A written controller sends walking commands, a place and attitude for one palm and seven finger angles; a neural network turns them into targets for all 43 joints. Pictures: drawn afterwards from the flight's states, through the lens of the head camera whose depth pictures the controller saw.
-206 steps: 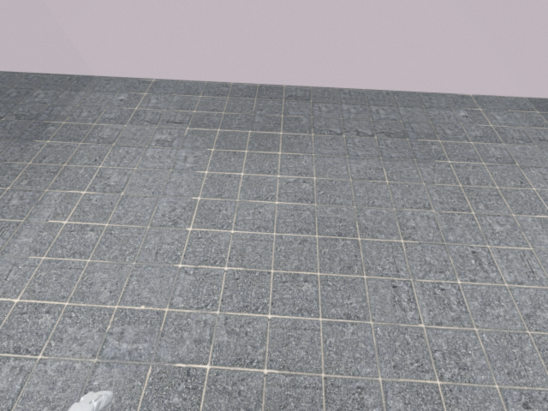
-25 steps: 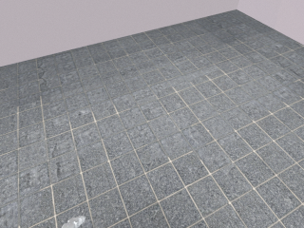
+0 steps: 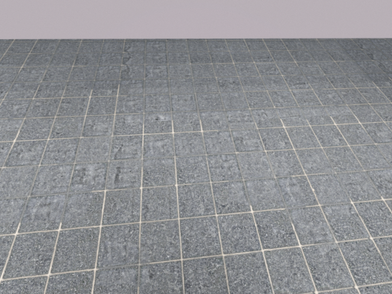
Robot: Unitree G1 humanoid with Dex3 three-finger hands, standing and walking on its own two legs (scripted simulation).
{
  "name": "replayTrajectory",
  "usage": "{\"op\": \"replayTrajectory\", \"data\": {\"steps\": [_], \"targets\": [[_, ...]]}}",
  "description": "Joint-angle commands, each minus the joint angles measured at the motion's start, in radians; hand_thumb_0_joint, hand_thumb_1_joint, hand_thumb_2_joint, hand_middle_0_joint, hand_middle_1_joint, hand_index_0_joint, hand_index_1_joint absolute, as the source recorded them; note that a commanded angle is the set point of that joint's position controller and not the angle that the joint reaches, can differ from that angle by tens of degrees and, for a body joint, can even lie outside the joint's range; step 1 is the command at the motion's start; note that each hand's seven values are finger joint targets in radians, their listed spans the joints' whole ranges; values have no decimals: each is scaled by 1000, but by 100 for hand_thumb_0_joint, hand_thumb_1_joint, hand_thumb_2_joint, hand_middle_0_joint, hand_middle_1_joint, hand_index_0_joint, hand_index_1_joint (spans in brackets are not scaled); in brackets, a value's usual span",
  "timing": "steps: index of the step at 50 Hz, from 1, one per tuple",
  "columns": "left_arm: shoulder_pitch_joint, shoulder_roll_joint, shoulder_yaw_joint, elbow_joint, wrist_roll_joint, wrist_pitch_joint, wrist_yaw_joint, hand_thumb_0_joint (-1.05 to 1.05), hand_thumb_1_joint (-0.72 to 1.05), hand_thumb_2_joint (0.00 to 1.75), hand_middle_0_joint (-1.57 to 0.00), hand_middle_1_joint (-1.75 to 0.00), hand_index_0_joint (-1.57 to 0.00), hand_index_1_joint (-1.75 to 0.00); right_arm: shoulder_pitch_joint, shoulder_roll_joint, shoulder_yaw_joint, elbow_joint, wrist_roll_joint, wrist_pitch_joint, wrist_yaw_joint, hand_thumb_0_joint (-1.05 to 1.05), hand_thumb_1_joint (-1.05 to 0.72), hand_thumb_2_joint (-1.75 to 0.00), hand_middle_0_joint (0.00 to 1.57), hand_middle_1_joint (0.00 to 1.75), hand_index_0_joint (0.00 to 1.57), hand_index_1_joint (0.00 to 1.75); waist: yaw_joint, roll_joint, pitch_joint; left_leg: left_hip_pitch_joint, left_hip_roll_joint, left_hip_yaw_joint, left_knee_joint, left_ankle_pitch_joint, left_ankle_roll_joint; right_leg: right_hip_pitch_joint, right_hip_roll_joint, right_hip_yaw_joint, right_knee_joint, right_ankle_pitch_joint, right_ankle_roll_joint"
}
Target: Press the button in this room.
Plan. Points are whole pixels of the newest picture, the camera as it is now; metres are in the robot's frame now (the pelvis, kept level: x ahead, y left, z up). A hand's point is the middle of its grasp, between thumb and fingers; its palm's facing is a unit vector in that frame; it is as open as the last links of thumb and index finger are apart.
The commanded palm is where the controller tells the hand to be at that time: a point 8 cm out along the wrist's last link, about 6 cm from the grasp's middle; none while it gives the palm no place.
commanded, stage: turn or walk to find it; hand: left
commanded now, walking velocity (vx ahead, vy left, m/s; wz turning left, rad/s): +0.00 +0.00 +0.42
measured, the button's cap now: out of the picture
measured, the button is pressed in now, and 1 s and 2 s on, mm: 0 0 0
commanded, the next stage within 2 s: none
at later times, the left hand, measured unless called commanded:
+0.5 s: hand out of the picture +0.07 +0.21 -0.13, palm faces +0.18 -0.95 -0.26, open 7.4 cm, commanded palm none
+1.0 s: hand out of the picture -0.12 +0.20 -0.17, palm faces +0.47 -0.86 -0.22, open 7.4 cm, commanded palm none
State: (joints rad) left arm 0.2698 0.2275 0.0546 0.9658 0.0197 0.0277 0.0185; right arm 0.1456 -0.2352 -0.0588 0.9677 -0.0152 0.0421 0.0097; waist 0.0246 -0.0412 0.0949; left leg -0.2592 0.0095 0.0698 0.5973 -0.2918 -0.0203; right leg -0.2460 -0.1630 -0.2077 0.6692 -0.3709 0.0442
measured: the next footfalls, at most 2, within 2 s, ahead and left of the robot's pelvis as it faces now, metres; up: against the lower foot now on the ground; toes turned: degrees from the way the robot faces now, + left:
right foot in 0.52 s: +0.04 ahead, -0.11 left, +0.00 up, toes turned +8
left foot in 1.00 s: -0.08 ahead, +0.11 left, +0.00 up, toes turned +30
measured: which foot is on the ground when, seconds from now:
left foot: down 0.00-0.54, up 0.56-0.98, down 1.00-1.00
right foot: up 0.00-0.50, down 0.52-1.00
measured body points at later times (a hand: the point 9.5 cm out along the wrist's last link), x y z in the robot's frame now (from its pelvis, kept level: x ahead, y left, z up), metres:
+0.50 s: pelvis -0.02 +0.00 +0.01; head +0.01 -0.01 +0.46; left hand +0.06 +0.26 -0.11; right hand +0.05 -0.24 -0.15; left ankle +0.00 +0.10 -0.72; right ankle +0.00 -0.12 -0.71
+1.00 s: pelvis -0.07 +0.01 +0.00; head -0.05 +0.04 +0.45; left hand -0.15 +0.25 -0.15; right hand +0.11 -0.21 -0.13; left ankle -0.12 +0.10 -0.73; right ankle +0.00 -0.12 -0.72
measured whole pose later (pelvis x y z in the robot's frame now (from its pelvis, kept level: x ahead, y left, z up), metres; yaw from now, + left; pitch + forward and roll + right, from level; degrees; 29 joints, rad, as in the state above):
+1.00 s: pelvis -0.07 +0.01 +0.00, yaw +26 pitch -1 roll -1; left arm 0.26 0.22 0.05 0.96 0.03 0.02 0.02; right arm 0.18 -0.24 -0.06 0.98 -0.01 0.05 0.01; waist 0.02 -0.02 0.08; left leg -0.26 0.03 0.06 0.63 -0.34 -0.04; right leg -0.26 -0.16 -0.26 0.61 -0.31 0.04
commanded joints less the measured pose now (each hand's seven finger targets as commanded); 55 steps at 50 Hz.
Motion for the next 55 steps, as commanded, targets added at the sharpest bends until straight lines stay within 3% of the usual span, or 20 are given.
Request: {"op": "replayTrajectory", "data": {"steps": [1, 2, 6, 19, 24, 25, 26, 27, 28, 29, 32, 37, 45, 48, 49, 50, 51, 52, 53, 55], "targets": [[-52, 96, 19, -111, -1, 7, 14, 0, 90, 90, -20, -30, -20, -30, 177, -237, -53, -20, -3, -23, -16, 0, -90, -90, 20, 30, 20, 30, -91, 242, -194, 235, 383, -342, -222, 699, 219, -253, 41, 158, 417, -270, 18], [-83, 93, 23, -99, -1, 14, 13, 0, 90, 90, -20, -30, -20, -30, 129, -207, -45, -32, -6, -27, -25, 0, -90, -90, 20, 30, 20, 30, -83, 283, -131, 154, 329, -332, -258, 594, 200, -272, 29, 185, 440, -201, 21], [-44, 96, 29, -62, -1, 9, -5, 0, 90, 90, -20, -30, -20, -30, 40, -163, -25, -68, -3, -37, -32, 0, -90, -90, 20, 30, 20, 30, -33, 165, -88, 144, 229, -250, -264, 566, 162, -283, 46, 184, 468, -32, 37], [-134, 72, 19, -124, -7, 5, 4, 0, 90, 90, -20, -30, -20, -30, 107, -165, -43, -70, -11, -27, -26, 0, -90, -90, 20, 30, 20, 30, -64, 182, -112, 119, 216, -425, -264, 413, 207, -184, 105, 198, 164, -73, 35], [-42, 78, 21, -109, -14, -16, 11, 0, 90, 90, -20, -30, -20, -30, 85, -152, -47, -74, -4, -23, -21, 0, -90, -90, 20, 30, 20, 30, -13, 145, -161, -5, 141, -421, -166, 412, 147, 78, 136, 180, -205, 133, 14], [-14, 107, 26, -107, -12, -25, 15, 0, 90, 90, -20, -30, -20, -30, 97, -126, -43, -76, 2, -24, -17, 0, -90, -90, 20, 30, 20, 30, -2, 74, -184, -94, 95, -390, -113, 295, 99, 209, 77, 228, -323, 202, 1], [5, 185, 43, -105, 3, -34, 24, 0, 90, 90, -20, -30, -20, -30, 111, -65, -34, -87, 11, -26, -11, 0, -90, -90, 20, 30, 20, 30, 5, -142, -196, -283, -18, -248, 56, 11, 31, 341, -143, 434, -380, 215, -68], [5, 228, 47, -116, 5, -30, 23, 0, 90, 90, -20, -30, -20, -30, 90, -67, -39, -108, 2, -20, -14, 0, -90, -90, 20, 30, 20, 30, 18, -242, -150, -331, -94, -136, 278, -273, -6, 225, -320, 567, -407, 297, -178], [-25, 199, 39, -129, -2, -26, 24, 0, 90, 90, -20, -30, -20, -30, 82, -95, -49, -96, -9, -6, -11, 0, -90, -90, 20, 30, 20, 30, 5, -129, -122, -303, -54, -175, 437, -255, -4, 118, -298, 496, -407, 281, -213], [-86, 162, 41, -136, -4, -30, 29, 0, 90, 90, -20, -30, -20, -30, 106, -99, -52, -77, -11, 9, -8, 0, -90, -90, 20, 30, 20, 30, -26, -197, -94, -308, -28, -189, 507, -213, -7, 62, -247, 441, -430, 209, -190], [-131, 104, 16, -143, -6, -38, 17, 0, 90, 90, -20, -30, -20, -30, 154, -77, -49, -24, -11, 18, 6, 0, -90, -90, 20, 30, 20, 30, -60, -91, -30, -299, -7, -133, 620, -62, -31, 25, -122, 272, -399, 242, -136], [-59, 118, 22, -114, 0, -38, 20, 0, 90, 90, -20, -30, -20, -30, 109, -72, -44, -26, -10, 24, 7, 0, -90, -90, 20, 30, 20, 30, -28, -117, -25, -294, 26, -101, 568, -52, -56, 56, -145, 233, -404, 203, -152], [17, 185, 45, -67, 15, -27, 14, 0, 90, 90, -20, -30, -20, -30, 15, -43, -19, -58, 6, 3, 4, 0, -90, -90, 20, 30, 20, 30, 22, -171, -92, -146, 25, -4, 184, -181, -41, 137, -202, 184, -289, 452, -188], [-11, 188, 47, -60, 6, -20, 11, 0, 90, 90, -20, -30, -20, -30, 94, -60, -18, -41, 7, -13, 0, 0, -90, -90, 20, 30, 20, 30, -31, -138, -142, 28, 13, 16, -77, -1, -24, 87, -177, 113, -165, 457, -120], [-10, 160, 42, -63, -4, -13, 9, 0, 90, 90, -20, -30, -20, -30, 135, -99, -25, -32, 6, -24, 2, 0, -90, -90, 20, 30, 20, 30, -54, 4, -173, 166, 53, -42, -214, 139, -10, -6, -136, 67, -30, 362, -66], [3, 94, 31, -95, -12, -5, 5, 0, 90, 90, -20, -30, -20, -30, 160, -199, -48, -38, -3, -34, -3, 0, -90, -90, 20, 30, 20, 30, -67, 310, -172, 275, 300, -368, -276, 400, 82, -260, 3, 12, 175, -44, 18], [-58, 74, 13, -121, -3, 5, 8, 0, 90, 90, -20, -30, -20, -30, 198, -257, -59, -28, -2, -25, -11, 0, -90, -90, 20, 30, 20, 30, -93, 347, -159, 214, 403, -446, -283, 591, 171, -305, 50, 96, 321, -282, 31], [-74, 92, 19, -108, 0, 15, 9, 0, 90, 90, -20, -30, -20, -30, 172, -235, -53, -25, -6, -23, -17, 0, -90, -90, 20, 30, 20, 30, -85, 265, -150, 157, 385, -379, -283, 487, 196, -277, 30, 156, 394, -238, 17], [-90, 89, 24, -96, 1, 19, 8, 0, 90, 90, -20, -30, -20, -30, 125, -202, -45, -35, -7, -28, -26, 0, -90, -90, 20, 30, 20, 30, -75, 300, -113, 120, 323, -355, -296, 442, 179, -299, 28, 179, 424, -174, 20], [-78, 101, 30, -67, 1, 15, -4, 0, 90, 90, -20, -30, -20, -30, 50, -164, -27, -59, -6, -30, -33, 0, -90, -90, 20, 30, 20, 30, -43, 215, -58, 92, 255, -292, -297, 408, 147, -312, 35, 190, 475, -50, 25]]}}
